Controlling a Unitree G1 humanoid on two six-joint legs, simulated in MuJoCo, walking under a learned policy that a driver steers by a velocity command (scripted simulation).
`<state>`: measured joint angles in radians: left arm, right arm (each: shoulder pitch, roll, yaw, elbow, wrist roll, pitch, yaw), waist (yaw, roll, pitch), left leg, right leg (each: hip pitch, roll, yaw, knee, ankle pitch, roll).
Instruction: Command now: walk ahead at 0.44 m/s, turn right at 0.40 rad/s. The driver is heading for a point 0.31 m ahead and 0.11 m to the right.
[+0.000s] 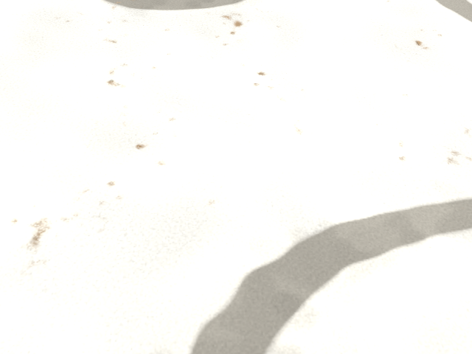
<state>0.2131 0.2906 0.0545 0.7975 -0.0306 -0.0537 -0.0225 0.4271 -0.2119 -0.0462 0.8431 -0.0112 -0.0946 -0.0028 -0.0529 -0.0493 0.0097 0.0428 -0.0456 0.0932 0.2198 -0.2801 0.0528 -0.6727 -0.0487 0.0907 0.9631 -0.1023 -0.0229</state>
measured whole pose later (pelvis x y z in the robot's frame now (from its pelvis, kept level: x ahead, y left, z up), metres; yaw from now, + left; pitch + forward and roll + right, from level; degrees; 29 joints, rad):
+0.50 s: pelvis +0.23 -0.05 +0.00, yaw -10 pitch +1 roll -1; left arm 0.19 0.26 0.04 0.77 0.02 -0.06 -0.03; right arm 0.18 -0.30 -0.04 0.74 -0.01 -0.04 -0.04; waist 0.02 0.04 0.06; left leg -0.61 0.10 -0.07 0.94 -0.25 -0.07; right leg -0.26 0.11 -0.01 0.35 -0.11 -0.10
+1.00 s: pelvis +0.31 -0.02 -0.01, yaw -10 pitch -1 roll +0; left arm 0.19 0.24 0.02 0.92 0.00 0.01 0.01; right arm 0.17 -0.23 -0.03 0.82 -0.01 -0.02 -0.03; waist 0.01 0.00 0.03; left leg -0.27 0.01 -0.02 0.53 -0.25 -0.02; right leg -0.17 0.04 0.02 0.52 -0.34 -0.03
